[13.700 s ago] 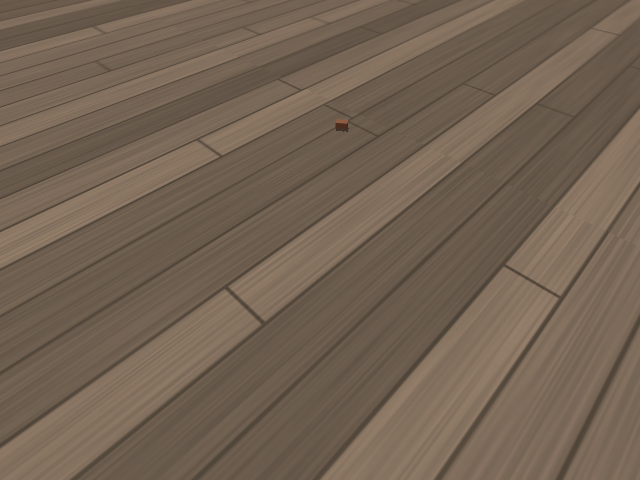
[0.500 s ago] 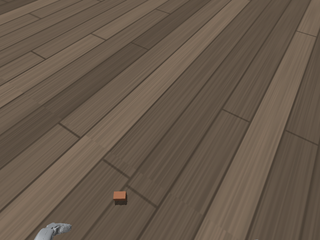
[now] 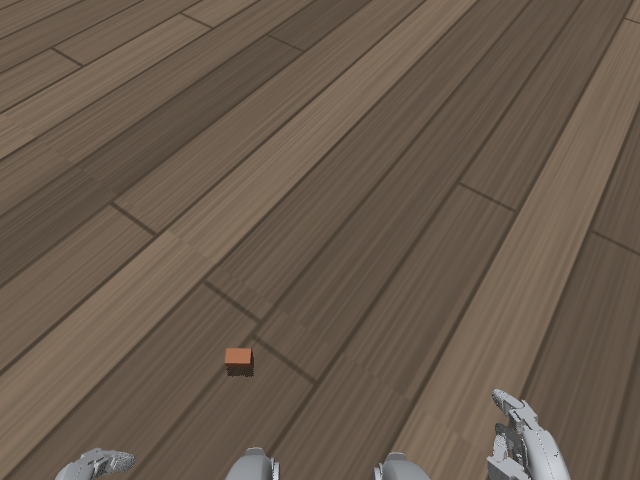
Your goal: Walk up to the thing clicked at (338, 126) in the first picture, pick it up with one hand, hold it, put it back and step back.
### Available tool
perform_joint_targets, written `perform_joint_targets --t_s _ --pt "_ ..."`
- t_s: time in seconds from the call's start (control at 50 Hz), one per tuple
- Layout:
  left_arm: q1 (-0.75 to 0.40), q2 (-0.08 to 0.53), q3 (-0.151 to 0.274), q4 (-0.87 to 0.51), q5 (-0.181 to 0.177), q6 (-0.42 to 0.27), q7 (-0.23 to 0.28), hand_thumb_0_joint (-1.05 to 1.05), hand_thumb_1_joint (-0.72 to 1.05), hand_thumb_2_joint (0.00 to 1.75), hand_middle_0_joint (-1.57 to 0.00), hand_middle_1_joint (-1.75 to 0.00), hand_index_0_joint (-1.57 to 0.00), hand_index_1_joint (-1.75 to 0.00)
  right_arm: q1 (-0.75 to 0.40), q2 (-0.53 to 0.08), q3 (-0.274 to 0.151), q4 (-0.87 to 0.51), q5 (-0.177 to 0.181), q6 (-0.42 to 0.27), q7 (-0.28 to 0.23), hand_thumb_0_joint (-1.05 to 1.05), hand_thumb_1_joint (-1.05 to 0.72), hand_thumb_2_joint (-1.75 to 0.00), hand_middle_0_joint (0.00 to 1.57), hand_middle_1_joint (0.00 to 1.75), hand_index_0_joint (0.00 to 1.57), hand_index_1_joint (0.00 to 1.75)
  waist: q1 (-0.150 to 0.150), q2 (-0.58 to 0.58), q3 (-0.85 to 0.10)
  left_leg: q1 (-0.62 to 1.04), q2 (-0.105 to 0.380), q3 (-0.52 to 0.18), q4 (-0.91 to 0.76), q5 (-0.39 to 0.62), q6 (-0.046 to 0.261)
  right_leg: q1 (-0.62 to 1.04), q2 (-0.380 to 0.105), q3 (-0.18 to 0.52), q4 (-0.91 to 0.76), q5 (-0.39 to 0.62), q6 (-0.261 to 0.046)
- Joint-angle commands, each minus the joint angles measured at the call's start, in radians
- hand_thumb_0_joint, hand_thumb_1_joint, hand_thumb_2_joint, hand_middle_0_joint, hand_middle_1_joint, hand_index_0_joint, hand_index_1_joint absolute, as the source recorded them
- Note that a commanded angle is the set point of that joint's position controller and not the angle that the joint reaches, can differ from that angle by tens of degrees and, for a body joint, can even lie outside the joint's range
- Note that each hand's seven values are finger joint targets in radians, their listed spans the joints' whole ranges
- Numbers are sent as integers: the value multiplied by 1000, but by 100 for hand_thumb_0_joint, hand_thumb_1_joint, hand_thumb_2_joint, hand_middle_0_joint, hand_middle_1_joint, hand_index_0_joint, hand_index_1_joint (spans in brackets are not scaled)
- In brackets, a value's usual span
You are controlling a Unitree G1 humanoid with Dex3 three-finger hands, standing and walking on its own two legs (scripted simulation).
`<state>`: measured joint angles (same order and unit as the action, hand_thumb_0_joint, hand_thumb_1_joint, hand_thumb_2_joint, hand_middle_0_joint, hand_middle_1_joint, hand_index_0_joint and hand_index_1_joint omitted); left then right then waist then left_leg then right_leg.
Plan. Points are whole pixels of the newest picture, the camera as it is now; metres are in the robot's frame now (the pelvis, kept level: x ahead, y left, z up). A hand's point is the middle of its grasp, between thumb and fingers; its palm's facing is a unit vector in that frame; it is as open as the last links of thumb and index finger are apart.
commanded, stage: rise first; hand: left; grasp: from above
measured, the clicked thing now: (239, 357) +0.47 +0.22 -0.67
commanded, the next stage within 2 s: none
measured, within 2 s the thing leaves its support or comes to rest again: neither
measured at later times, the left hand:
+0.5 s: hand (150, 445) +0.22 +0.29 -0.30, palm faces -0.45 -0.54 -0.72, open 11.7 cm
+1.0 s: hand (183, 391) +0.34 +0.29 -0.44, palm faces -0.49 -0.13 -0.86, open 11.0 cm
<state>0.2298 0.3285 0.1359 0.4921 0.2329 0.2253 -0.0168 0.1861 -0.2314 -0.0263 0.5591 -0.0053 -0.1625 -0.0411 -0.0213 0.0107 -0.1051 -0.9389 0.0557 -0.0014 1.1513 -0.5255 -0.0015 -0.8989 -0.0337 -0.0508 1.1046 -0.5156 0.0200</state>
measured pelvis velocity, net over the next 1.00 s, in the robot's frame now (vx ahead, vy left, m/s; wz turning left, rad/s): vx -0.09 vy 0.00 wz -0.08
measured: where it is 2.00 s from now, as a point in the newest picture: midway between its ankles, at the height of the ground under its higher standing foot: outside the picture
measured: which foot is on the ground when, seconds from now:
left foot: down 0.00-1.00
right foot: down 0.00-1.00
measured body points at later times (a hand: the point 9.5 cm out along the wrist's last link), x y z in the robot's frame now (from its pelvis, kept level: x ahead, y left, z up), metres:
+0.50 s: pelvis -0.04 +0.00 -0.16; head +0.14 +0.01 +0.25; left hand +0.24 +0.31 -0.26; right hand +0.15 -0.28 -0.27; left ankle +0.01 +0.12 -0.65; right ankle +0.01 -0.14 -0.65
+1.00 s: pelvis -0.09 +0.00 -0.30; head +0.13 +0.04 +0.09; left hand +0.36 +0.30 -0.39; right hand -0.03 -0.29 -0.42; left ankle +0.01 +0.12 -0.65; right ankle +0.01 -0.14 -0.65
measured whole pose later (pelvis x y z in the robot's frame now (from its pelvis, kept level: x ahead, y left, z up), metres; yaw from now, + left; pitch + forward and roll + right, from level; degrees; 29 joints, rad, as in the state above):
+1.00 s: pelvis -0.09 +0.00 -0.30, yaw -4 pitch +33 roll -6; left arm -0.73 0.70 0.14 1.17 1.11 -0.29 0.20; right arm 0.16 -0.28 -0.03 0.74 -0.07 -0.06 0.07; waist -0.12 0.01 -0.09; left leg -2.16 0.05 -0.09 2.22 -0.65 0.02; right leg -2.09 -0.04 -0.06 2.15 -0.65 0.02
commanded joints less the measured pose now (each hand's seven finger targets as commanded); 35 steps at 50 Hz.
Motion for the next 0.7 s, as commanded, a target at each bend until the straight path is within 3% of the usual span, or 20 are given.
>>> perform_joint_targets --t_s 0.0,0.06,0.1,0.14,0.22,0.28,0.34,0.38,0.48,0.52,0.54,0.58,0.6,0.68 --pt "49 177 66 -155 14 -31 20 0 -20 62 -48 -69 -48 -70 15 -144 -58 -126 8 -59 -14 0 -95 -91 20 30 20 30 -10 39 -280 149 -37 -8 -91 305 10 78 38 7 -74 254 -39" --pt "36 199 74 -187 32 -43 26 0 -19 62 -50 -67 -49 -68 12 -150 -60 -130 9 -67 -10 0 -94 -91 20 30 20 30 -7 64 -297 123 -36 -14 -58 310 7 30 37 9 -27 251 -42" --pt "-12 205 70 -172 51 -57 30 0 -20 63 -49 -68 -48 -69 1 -151 -59 -127 9 -72 -10 0 -94 -91 20 30 20 30 -26 56 -283 69 -36 -20 -26 269 10 -18 36 11 1 224 -41" --pt "-69 238 80 -127 90 -84 36 0 -20 63 -50 -67 -48 -68 -4 -156 -60 -115 9 -81 -8 0 -94 -91 20 30 20 30 -26 46 -275 2 -42 -13 27 220 16 -77 34 16 42 191 -41" --pt "-180 246 62 -31 170 -167 35 0 -21 64 -48 -68 -47 -69 -24 -174 -71 -88 5 -97 8 0 -94 -91 20 30 20 30 -28 64 -294 -128 -43 -30 130 137 11 -248 30 21 178 112 -44" --pt "-262 266 36 -12 244 -243 33 0 -20 64 -51 -67 -49 -68 -27 -190 -82 -65 8 -104 20 0 -96 -91 20 30 20 30 -24 87 -382 -181 -43 -34 214 132 7 -344 29 27 276 105 -48" --pt "-325 321 61 48 312 -309 50 0 -20 65 -50 -67 -49 -69 -30 -211 -86 -40 8 -102 35 0 -95 -91 20 30 20 30 -16 102 -451 -254 -42 -51 306 153 0 -456 27 20 392 114 -50" --pt "-359 381 95 59 362 -346 74 0 -21 67 -51 -66 -49 -68 -25 -225 -93 -24 11 -93 43 0 -97 -92 20 30 20 30 6 119 -528 -267 -41 -55 364 204 0 -509 26 18 457 143 -52" --pt "-539 416 88 117 463 -369 133 0 -21 69 -47 -69 -46 -71 -3 -240 -107 14 10 -61 59 0 -95 -91 20 30 20 30 -3 115 -625 -340 -38 -51 482 221 2 -608 24 12 555 157 -51" --pt "-677 457 84 158 500 -379 146 0 -20 68 -48 -68 -46 -70 18 -240 -109 36 4 -50 63 0 -95 -91 20 30 20 30 -25 88 -645 -427 -42 -41 540 167 11 -617 24 11 575 132 -46" --pt "-734 501 96 186 525 -384 151 0 -18 68 -48 -68 -47 -69 23 -241 -109 43 2 -45 65 0 -94 -91 20 30 20 30 -23 70 -661 -467 -44 -37 566 138 16 -623 24 10 587 114 -45" --pt "-799 513 83 265 562 -399 154 0 -17 66 -52 -65 -51 -66 33 -238 -106 60 -5 -35 68 0 -96 -92 20 30 20 30 -29 43 -661 -544 -46 -20 623 81 25 -643 25 9 601 66 -41" --pt "-852 547 93 269 575 -410 154 0 -15 64 -53 -63 -52 -64 39 -246 -108 59 -8 -29 71 0 -95 -91 20 30 20 30 -29 35 -686 -563 -48 -21 632 50 25 -641 23 8 607 39 -41" --pt "-955 545 53 340 640 -441 150 0 -14 65 -53 -63 -52 -64 71 -247 -106 83 -18 -7 77 0 -94 -91 20 30 20 30 -42 37 -739 -611 -48 -10 699 28 30 -665 26 0 648 18 -39"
